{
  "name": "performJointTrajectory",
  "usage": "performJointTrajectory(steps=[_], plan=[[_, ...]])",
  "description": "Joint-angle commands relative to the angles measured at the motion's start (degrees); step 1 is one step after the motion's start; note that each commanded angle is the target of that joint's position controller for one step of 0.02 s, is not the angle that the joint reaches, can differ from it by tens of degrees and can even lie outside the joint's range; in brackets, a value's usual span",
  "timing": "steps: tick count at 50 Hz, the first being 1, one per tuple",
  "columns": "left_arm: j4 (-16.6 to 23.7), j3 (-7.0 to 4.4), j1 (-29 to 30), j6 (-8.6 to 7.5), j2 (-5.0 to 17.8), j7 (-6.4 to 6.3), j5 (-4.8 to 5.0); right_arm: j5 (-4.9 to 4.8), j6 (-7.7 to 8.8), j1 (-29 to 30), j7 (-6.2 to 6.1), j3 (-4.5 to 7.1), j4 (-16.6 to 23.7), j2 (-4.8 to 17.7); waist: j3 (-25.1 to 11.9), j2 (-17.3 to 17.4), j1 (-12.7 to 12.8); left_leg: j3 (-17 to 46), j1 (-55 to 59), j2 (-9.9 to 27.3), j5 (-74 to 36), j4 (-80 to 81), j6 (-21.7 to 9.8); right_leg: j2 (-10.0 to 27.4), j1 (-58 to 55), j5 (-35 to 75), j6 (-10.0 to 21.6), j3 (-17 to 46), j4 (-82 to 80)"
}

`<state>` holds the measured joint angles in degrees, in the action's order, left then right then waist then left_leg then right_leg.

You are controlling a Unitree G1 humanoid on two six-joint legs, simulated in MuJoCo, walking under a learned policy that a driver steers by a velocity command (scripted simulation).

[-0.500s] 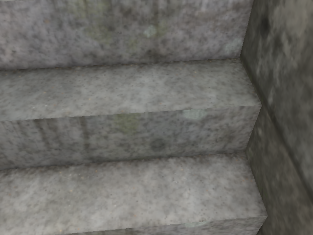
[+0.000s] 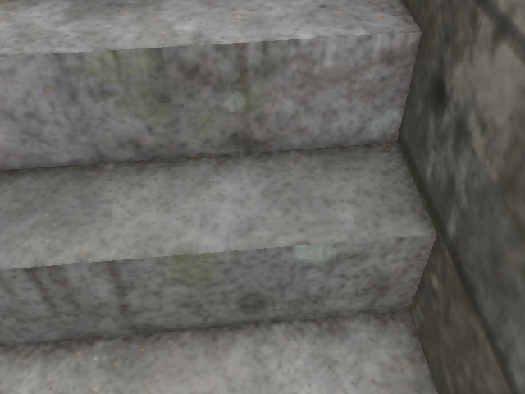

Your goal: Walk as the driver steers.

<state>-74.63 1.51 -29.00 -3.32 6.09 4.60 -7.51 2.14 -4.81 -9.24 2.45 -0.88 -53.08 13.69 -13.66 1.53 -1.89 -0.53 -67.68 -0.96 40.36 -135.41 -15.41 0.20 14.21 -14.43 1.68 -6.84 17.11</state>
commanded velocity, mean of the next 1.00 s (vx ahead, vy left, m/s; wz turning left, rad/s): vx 0.49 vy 0.00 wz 0.03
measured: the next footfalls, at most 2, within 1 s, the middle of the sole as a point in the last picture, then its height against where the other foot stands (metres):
left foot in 0.16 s outside the picture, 0.22 m higher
right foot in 0.80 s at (334, 374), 0.22 m higher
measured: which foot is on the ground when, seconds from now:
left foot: up 0.00-0.14, down 0.16-0.84, up 0.86-1.00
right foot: down 0.00-0.28, up 0.30-0.78, down 0.80-1.00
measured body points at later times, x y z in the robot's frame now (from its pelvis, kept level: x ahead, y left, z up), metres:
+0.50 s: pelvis +0.09 +0.08 +0.16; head +0.10 +0.07 +0.61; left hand +0.30 +0.28 +0.08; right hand +0.09 -0.19 +0.01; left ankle +0.09 +0.17 -0.52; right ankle +0.15 -0.06 -0.32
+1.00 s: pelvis +0.32 +0.02 +0.38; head +0.34 -0.01 +0.83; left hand +0.43 +0.26 +0.26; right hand +0.39 -0.22 +0.23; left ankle +0.26 +0.16 -0.07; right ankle +0.38 -0.09 -0.30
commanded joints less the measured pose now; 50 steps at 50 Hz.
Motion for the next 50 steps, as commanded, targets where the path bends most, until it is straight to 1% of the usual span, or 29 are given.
performJointTrajectory(steps=[1,4,5,6,10,11,12,14,16,18,21,23,24,25,27,29,32,35,36,38,40,41,42,43,44,45,48,49,50], plan=[[-2.1,-0.59,-10.9,0.30,7.1,-0.56,-1.34,-0.11,2.10,13.5,1.98,-4.63,11.0,-5.8,-1.4,-4.8,3.4,5.7,-34.5,6.1,0.1,9.9,0.2,18.5,-33.2,38.2,11.4,16.2,1.6],[-0.1,-0.15,-5.7,1.38,4.4,0.66,-0.78,-0.89,0.54,20.1,1.19,-5.68,11.7,-4.5,3.2,-0.9,2.8,3.9,-22.9,10.9,-11.4,29.3,-0.3,16.4,-11.7,16.8,12.4,16.7,-9.1],[3.8,-1.20,1.2,1.65,8.2,2.85,3.95,0.06,-0.68,26.6,1.89,-6.84,10.8,-3.0,8.3,0.9,2.7,2.6,-10.5,9.3,14.9,45.3,2.5,19.6,2.4,8.4,13.9,17.2,-20.7],[3.8,-0.89,1.2,2.28,10.0,3.83,4.65,0.51,-1.76,26.1,2.45,-7.92,8.2,-4.2,7.6,-2.0,4.0,0.4,-2.3,7.5,9.3,43.8,3.2,21.8,8.4,8.0,16.2,18.0,-23.2],[5.7,-1.20,-2.1,-4.15,17.5,4.51,4.40,-3.16,3.16,12.5,2.25,-4.79,1.1,0.9,-1.6,-17.2,-1.7,-10.4,19.3,-2.8,-5.6,49.9,3.9,16.0,-6.9,102.2,16.8,5.4,-4.2],[7.1,-2.19,-4.2,-6.59,10.6,-4.56,12.85,-0.31,4.01,12.3,-3.01,-3.79,4.5,-5.1,-6.0,-7.0,1.2,-14.1,35.2,-4.0,2.7,53.2,3.6,14.0,-6.9,111.1,12.5,-0.5,8.3],[6.7,-2.58,-4.1,-7.01,14.5,-7.07,13.46,-2.26,4.08,8.3,-4.72,-3.78,4.0,-5.6,-7.4,-10.7,-2.1,-10.4,39.8,-4.6,3.8,57.6,3.8,13.4,-3.7,108.4,12.2,-0.7,16.0],[12.9,-3.00,7.4,-6.17,14.9,-7.08,10.90,-1.46,3.07,2.3,-6.16,-2.13,3.6,-0.2,0.1,-11.9,-5.5,7.2,40.9,-0.9,11.8,76.1,0.5,9.9,8.5,86.8,11.8,-2.4,30.9],[23.1,-2.54,25.1,-3.48,5.4,-4.76,5.08,0.59,2.91,-5.1,-5.94,2.75,-0.9,9.5,10.2,3.4,-8.6,49.2,35.9,14.6,29.6,105.2,-10.2,-1.9,38.1,17.3,9.8,7.5,85.6],[31.9,-0.37,24.0,-1.33,-6.3,-6.88,4.61,1.03,5.77,1.0,-3.34,4.23,-1.2,6.8,19.0,3.1,0.6,40.3,31.0,13.6,18.2,105.7,-0.7,-4.8,54.7,3.6,7.8,20.5,108.1],[33.4,-0.51,14.3,0.20,-3.5,-9.95,4.76,1.00,8.35,-2.6,-4.29,3.05,-5.8,-4.6,20.9,1.3,9.2,25.0,27.9,13.6,6.9,106.8,5.1,-3.1,56.1,5.7,4.0,21.8,104.5],[34.8,-1.49,14.9,0.50,1.3,-10.41,6.47,-0.64,10.01,4.2,-4.70,3.07,-3.0,-3.0,22.1,1.3,11.9,14.1,20.9,11.7,-0.5,111.4,5.3,-4.1,48.2,12.7,1.4,17.4,87.9],[30.3,-2.84,12.2,4.14,8.1,-1.18,6.16,-0.54,10.00,14.2,0.42,2.81,1.0,-2.8,3.9,-2.6,13.3,12.2,21.1,8.4,-8.2,113.9,1.5,-1.5,39.4,18.2,7.3,10.0,84.6],[29.4,-3.82,11.0,6.20,8.1,2.71,4.48,-1.64,10.88,20.8,1.78,3.93,3.4,2.9,10.9,1.0,17.4,6.7,12.6,8.5,-12.1,119.6,2.6,0.1,32.5,18.7,9.2,6.5,86.2],[27.7,-2.89,15.3,6.42,6.2,3.59,3.29,-1.57,10.01,1.8,1.91,3.11,-4.7,2.0,10.6,3.2,7.3,17.6,36.8,17.3,-17.0,117.2,-5.6,-1.2,56.4,9.5,10.3,12.0,107.0],[32.4,0.77,31.2,3.42,0.2,1.32,3.03,3.32,9.81,-34.2,0.51,1.25,-19.2,-2.1,12.5,4.0,-5.5,23.3,81.9,21.2,-28.1,110.6,-3.6,-4.2,95.2,0.2,15.0,22.3,122.7],[32.8,1.53,37.7,1.30,0.9,0.89,4.62,5.28,10.01,-31.3,0.30,0.02,-19.0,-4.2,10.5,0.6,-2.9,11.8,79.9,16.4,-29.7,113.1,0.3,-2.4,92.9,-1.9,16.3,15.0,119.6],[44.3,2.80,49.6,5.61,1.7,-0.78,4.98,5.52,9.48,-26.0,1.33,0.63,-19.3,-0.3,12.7,1.4,1.4,3.7,55.4,14.5,-36.5,126.7,4.8,6.8,72.5,-1.1,15.3,3.6,89.5],[48.2,3.62,56.0,7.18,0.5,-1.19,5.57,5.26,9.33,-26.9,1.84,0.78,-19.9,-0.2,12.4,4.8,1.1,3.3,46.2,14.6,-43.2,131.5,3.7,7.2,60.7,1.9,14.8,2.7,81.6],[49.8,4.51,58.7,10.40,1.2,2.41,5.45,-0.87,9.44,-24.1,5.34,2.77,-18.4,7.9,6.6,11.0,5.2,3.1,39.5,17.9,-93.9,135.4,-5.7,-1.1,37.4,-17.7,8.0,-7.2,66.8],[39.6,1.30,29.2,8.90,5.8,1.92,6.16,-3.24,10.75,-20.5,6.82,4.41,-17.0,13.7,-3.7,13.2,15.6,-1.7,67.5,20.0,-149.0,114.0,-5.1,-8.0,34.2,-4.9,8.1,-5.5,53.3],[31.0,-0.53,16.7,8.48,9.2,1.61,4.30,0.13,11.16,-27.2,7.34,2.68,-17.3,7.2,-15.5,3.4,14.8,0.7,55.5,17.9,-147.8,97.5,-4.4,-6.2,11.5,7.4,11.6,2.1,53.1],[23.9,-4.12,-1.6,4.04,17.2,-7.73,5.47,-7.23,13.40,-15.3,0.73,6.33,-4.9,7.5,-19.6,-5.2,16.6,-5.3,49.2,4.6,-105.3,71.0,8.2,10.5,-9.3,-16.1,12.2,37.1,27.3],[20.8,-5.29,4.7,4.03,18.4,-12.08,7.44,-4.66,13.45,-13.1,-0.52,6.30,-5.9,4.0,-14.9,-15.8,12.5,3.1,37.6,-4.2,-46.7,49.2,9.1,14.8,-5.8,-17.0,16.4,59.2,5.7],[20.6,-6.57,10.0,2.96,19.1,-12.59,8.37,-1.86,12.83,-10.6,0.89,6.32,-2.5,-1.5,-10.6,-5.4,7.8,11.5,31.5,-4.4,-42.2,29.5,9.7,17.3,-3.5,-25.3,12.4,58.0,2.1],[19.0,-6.78,15.1,2.09,16.4,-12.19,7.56,-0.93,11.66,-9.0,0.62,5.67,0.0,-5.6,-0.8,1.3,3.5,14.2,23.2,-6.3,-45.2,26.4,9.2,17.4,2.0,-29.7,9.2,50.4,7.4],[16.6,-5.28,24.1,-0.77,7.3,-10.05,8.65,1.61,8.95,-10.5,0.10,3.78,3.5,-9.7,10.5,-4.1,-4.2,16.6,14.5,-8.4,-49.2,16.8,8.1,14.7,12.1,-11.6,2.9,27.9,12.2],[18.2,-1.49,22.7,-1.66,-2.3,-0.67,3.18,-6.43,5.58,-11.7,2.16,-0.32,0.4,-13.0,16.0,-15.3,-0.2,20.4,-8.5,-4.6,-41.3,7.8,-1.1,8.8,8.1,8.8,5.9,10.8,11.2],[17.1,-1.98,22.3,-1.71,-2.8,2.25,3.06,-5.39,4.10,-14.4,2.31,-0.94,2.5,-11.8,12.8,-10.3,-2.5,16.1,-10.4,-2.1,-37.7,6.9,-1.9,11.9,4.7,16.5,7.5,10.8,8.7]])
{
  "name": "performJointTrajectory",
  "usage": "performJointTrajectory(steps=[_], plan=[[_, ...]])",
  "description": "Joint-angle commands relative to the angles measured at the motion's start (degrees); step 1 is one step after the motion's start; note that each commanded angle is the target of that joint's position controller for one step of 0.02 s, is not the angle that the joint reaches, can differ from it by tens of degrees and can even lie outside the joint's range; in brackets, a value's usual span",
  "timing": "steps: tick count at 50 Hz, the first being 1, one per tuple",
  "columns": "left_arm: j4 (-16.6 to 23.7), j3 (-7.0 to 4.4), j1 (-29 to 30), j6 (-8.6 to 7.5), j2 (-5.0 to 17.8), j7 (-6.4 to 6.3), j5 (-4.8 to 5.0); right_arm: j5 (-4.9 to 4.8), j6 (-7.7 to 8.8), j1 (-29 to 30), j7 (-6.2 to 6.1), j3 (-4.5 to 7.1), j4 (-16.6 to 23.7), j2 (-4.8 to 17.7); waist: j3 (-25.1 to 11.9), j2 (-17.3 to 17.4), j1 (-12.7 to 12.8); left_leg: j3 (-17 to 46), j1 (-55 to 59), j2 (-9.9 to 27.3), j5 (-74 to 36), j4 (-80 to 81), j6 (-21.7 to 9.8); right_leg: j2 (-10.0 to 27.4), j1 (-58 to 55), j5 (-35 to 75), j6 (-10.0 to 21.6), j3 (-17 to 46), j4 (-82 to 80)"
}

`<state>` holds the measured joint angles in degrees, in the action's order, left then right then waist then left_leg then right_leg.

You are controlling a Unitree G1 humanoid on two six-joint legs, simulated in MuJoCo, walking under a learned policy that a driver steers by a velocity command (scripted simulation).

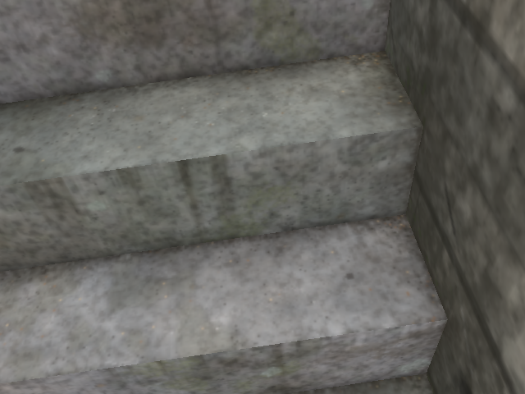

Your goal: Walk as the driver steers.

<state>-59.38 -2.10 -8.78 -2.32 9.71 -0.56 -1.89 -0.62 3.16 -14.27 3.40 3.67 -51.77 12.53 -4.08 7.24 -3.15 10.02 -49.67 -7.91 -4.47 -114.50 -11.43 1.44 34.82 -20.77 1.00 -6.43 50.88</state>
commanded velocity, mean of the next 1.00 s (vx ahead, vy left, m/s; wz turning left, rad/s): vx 0.44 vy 0.00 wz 0.42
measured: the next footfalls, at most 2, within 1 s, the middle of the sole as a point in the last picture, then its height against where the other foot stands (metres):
left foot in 0.40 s outside the picture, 0.22 m higher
right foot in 0.98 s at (259, 283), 0.22 m higher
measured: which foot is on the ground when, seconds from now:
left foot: up 0.00-0.38, down 0.40-0.96, up 0.98-1.00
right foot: down 0.00-0.40, up 0.42-0.96, down 0.98-1.00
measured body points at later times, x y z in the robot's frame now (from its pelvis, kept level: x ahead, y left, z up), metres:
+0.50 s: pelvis +0.21 +0.08 +0.16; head +0.23 +0.07 +0.61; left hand +0.29 +0.36 +0.06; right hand +0.43 -0.11 +0.04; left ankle +0.27 +0.17 -0.47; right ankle +0.10 -0.09 -0.33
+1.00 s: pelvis +0.36 +0.10 +0.37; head +0.37 +0.10 +0.82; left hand +0.50 +0.34 +0.28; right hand +0.42 -0.16 +0.22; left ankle +0.28 +0.17 -0.36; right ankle +0.50 +0.02 -0.25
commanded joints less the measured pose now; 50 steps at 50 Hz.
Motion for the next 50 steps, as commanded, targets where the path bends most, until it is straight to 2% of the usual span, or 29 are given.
performJointTrajectory(steps=[1,2,3,6,9,12,13,16,17,18,19,20,21,22,25,26,28,29,30,35,38,41,43,45,46,47,48,49,50], plan=[[1.2,2.08,3.7,-2.59,-7.3,8.14,-3.55,-2.04,-4.36,-8.4,1.05,-6.00,2.3,-9.7,1.4,-7.6,-3.4,3.6,-29.5,6.5,13.6,-13.1,-6.0,11.7,-14.0,18.4,7.0,8.0,-28.2],[3.0,1.15,4.5,-1.94,-3.8,9.04,-3.52,-2.77,-4.04,-5.7,0.31,-5.47,4.7,-6.0,-0.7,-2.8,-4.0,0.4,-26.1,7.9,16.1,-9.3,-5.0,13.5,-9.6,17.3,7.8,6.2,-31.5],[-0.7,0.48,-1.0,-1.63,0.3,7.90,-3.99,-4.30,-3.74,-2.2,0.13,-5.94,6.1,-5.8,1.5,-13.0,-1.8,-0.4,-37.4,6.3,25.8,-32.5,-5.0,15.8,-12.4,6.5,12.2,12.8,-35.3],[-5.5,2.52,-7.5,-1.80,0.9,7.71,-7.78,-2.27,-5.00,3.0,0.41,-8.33,9.2,-8.1,3.5,-5.9,-2.8,-3.2,-55.5,8.7,13.4,-33.2,-7.2,15.3,-16.5,-9.9,9.0,9.4,-38.4],[-5.2,1.94,-9.6,-3.82,5.7,7.29,-7.20,-3.10,-6.69,17.5,1.16,-6.60,15.7,0.9,-1.1,-9.8,-0.5,-14.5,-41.4,15.5,8.4,-15.0,-2.5,12.2,-5.5,-8.1,7.5,1.3,-42.9],[-10.0,1.65,-23.6,-2.15,6.9,8.30,-6.52,0.93,-9.91,29.8,2.55,-8.67,18.8,-2.1,-0.8,-15.3,3.5,-16.2,-48.2,18.9,18.6,-9.4,-7.2,18.7,-20.5,-2.3,9.5,3.8,-49.7],[-7.7,1.64,-17.8,-1.82,7.0,8.87,-6.42,1.69,-10.40,30.1,3.14,-9.25,18.4,-3.2,-1.9,-13.5,1.1,-18.7,-35.4,18.7,19.3,-1.5,-8.5,17.5,-15.4,10.8,9.5,-1.4,-52.7],[-4.5,0.86,-11.2,-2.67,16.4,9.71,-2.97,2.96,-11.88,19.8,5.96,-9.99,17.3,-2.1,-10.1,-24.1,-9.6,-22.7,-10.3,7.8,17.9,16.2,-4.5,20.2,-24.5,104.4,18.5,-6.7,-45.3],[5.5,-2.31,-3.2,-6.21,15.5,-1.79,7.97,4.55,-8.22,7.5,-0.46,-6.40,10.7,-4.2,-13.4,-7.9,-9.4,-20.4,8.0,3.0,39.6,29.0,-0.2,15.7,-31.8,106.9,8.6,-12.2,-27.4],[4.2,-2.34,-7.8,-7.50,18.2,-3.74,9.58,4.76,-7.25,3.9,-2.14,-6.24,10.9,-2.5,-18.0,-9.5,-8.3,-21.8,14.3,-1.8,49.2,37.8,0.7,20.1,-35.7,118.7,10.9,-8.9,-16.1],[6.7,-2.99,-6.6,-7.76,18.9,-3.41,8.65,4.67,-6.12,0.5,-2.59,-5.64,11.0,-2.2,-19.2,-12.4,-9.1,-17.4,18.3,-3.7,52.1,51.8,0.5,20.9,-37.6,115.2,11.8,-7.8,-3.7],[7.3,-0.21,-17.5,-9.42,7.5,-2.80,6.10,4.94,-6.52,10.4,-2.91,-4.65,11.0,3.8,-23.2,-6.0,2.5,-4.7,35.9,1.2,45.8,58.7,-3.2,15.2,-17.1,85.2,9.9,0.0,6.9],[9.9,0.42,-9.7,-9.25,5.6,-1.45,3.40,5.87,-8.21,6.6,-3.03,-1.23,9.5,8.4,-23.0,4.8,-2.1,24.1,39.0,11.8,56.4,74.9,-6.4,2.9,3.8,38.1,7.4,1.1,33.3],[12.5,0.21,-0.4,-8.08,3.0,-0.39,0.78,6.85,-8.46,8.3,-3.34,0.76,9.6,8.3,-23.9,4.1,-3.2,32.4,33.8,12.1,56.5,83.1,-5.6,-1.6,11.9,32.3,6.8,11.6,61.2],[21.8,3.77,7.0,-6.09,-6.6,-1.82,-1.49,5.31,-4.83,7.7,-3.66,0.94,1.5,4.5,-5.9,-1.5,3.2,21.0,22.9,9.1,48.0,80.6,-2.1,-2.8,29.0,27.7,7.0,12.1,77.7],[21.9,3.96,10.7,-6.12,-4.3,-2.07,-3.32,4.26,-3.42,0.6,-3.99,0.13,-0.7,0.6,-0.9,-5.7,-1.6,19.9,25.7,4.1,41.8,82.0,0.8,-2.3,28.1,22.5,7.1,10.2,72.0],[22.3,3.92,10.1,-5.67,-2.6,-1.92,-3.77,3.89,-1.71,-2.8,-5.68,1.60,-2.5,3.7,0.7,-6.3,-1.2,19.9,35.3,5.0,26.3,84.9,0.8,-3.6,34.5,16.7,5.0,9.9,71.6],[20.0,0.89,2.3,-2.06,6.1,3.94,-2.36,2.17,-0.53,-12.1,-1.81,-4.06,0.1,-1.4,-8.4,-7.8,-3.1,29.1,49.2,12.0,9.6,82.6,-6.9,-6.5,45.1,13.4,4.3,18.7,72.9],[18.8,-0.01,4.0,-0.30,7.3,5.72,-3.36,2.92,0.66,-16.6,-0.49,-4.08,-3.0,-1.7,-6.4,-7.4,-3.7,27.9,50.8,12.5,12.1,83.3,-7.1,-5.3,47.6,12.6,5.0,18.1,74.6],[25.6,4.36,10.0,0.66,-0.4,5.29,-2.30,6.99,2.11,-28.3,0.54,-5.36,-11.2,-2.7,-0.7,-2.3,1.2,25.7,42.1,14.0,25.7,87.6,-6.6,-2.4,64.2,0.1,10.4,15.8,100.1],[30.4,3.73,16.0,0.76,2.2,3.91,0.19,8.93,3.43,-19.1,1.63,-3.97,-8.1,2.7,1.6,-9.3,4.0,18.6,19.6,7.8,27.3,92.3,-3.4,1.1,49.0,11.3,9.9,9.2,79.9],[36.6,5.77,28.0,5.56,0.3,4.27,1.55,6.35,2.29,-17.1,2.94,-5.07,-8.1,3.0,2.9,-1.3,2.8,19.1,4.5,15.7,12.0,108.2,-10.5,2.2,30.2,3.1,8.2,4.5,60.2],[33.4,4.69,18.4,6.53,2.0,6.35,1.35,0.89,3.00,-16.4,4.32,-4.33,-6.9,9.3,-7.5,3.5,8.7,9.1,13.6,17.9,-65.1,99.2,-10.9,-3.9,11.5,2.1,5.7,-2.2,46.5],[31.4,3.12,12.9,7.55,5.1,7.06,-0.20,-1.76,3.32,-20.5,3.87,-2.00,-7.2,13.1,-14.5,6.0,4.9,6.0,43.9,21.0,-97.0,91.8,-11.4,-8.8,10.1,-5.9,3.4,-7.3,18.8],[27.6,2.42,12.4,7.12,6.9,7.05,3.07,3.75,2.45,-30.6,5.23,-3.70,-10.2,8.9,-22.6,2.4,-3.3,5.3,28.0,19.1,-97.3,85.5,-7.9,-5.9,-13.7,-0.4,8.7,2.5,17.9],[18.0,4.89,-0.2,3.65,-5.6,-0.63,3.51,2.35,0.32,-25.9,-3.51,1.37,-7.5,9.5,-21.9,0.4,1.2,-6.0,39.5,14.2,-70.8,88.8,8.9,-11.1,-14.3,-15.7,7.7,-0.9,18.4],[13.4,5.31,-4.6,3.15,-6.7,-3.33,4.95,1.07,-1.08,-23.3,-6.36,1.08,-6.8,9.3,-18.1,-0.2,3.0,-5.5,38.4,15.3,-57.3,92.3,10.0,-13.4,-12.8,-12.8,6.7,-1.0,18.2],[17.3,1.45,-20.9,5.40,8.1,1.50,-0.55,3.66,-1.51,-8.0,2.33,-0.40,-5.7,7.0,-13.0,-14.1,16.2,-0.3,24.8,10.7,-18.6,61.9,5.0,7.6,-14.5,0.2,15.9,38.3,-10.5],[18.0,-0.74,-20.9,6.30,13.0,3.26,-4.77,0.97,-1.37,-3.2,4.86,0.64,-2.1,5.3,-9.5,-22.7,17.2,11.0,2.5,0.8,-0.4,24.2,4.2,10.6,-12.9,-17.1,19.6,63.0,-22.9]])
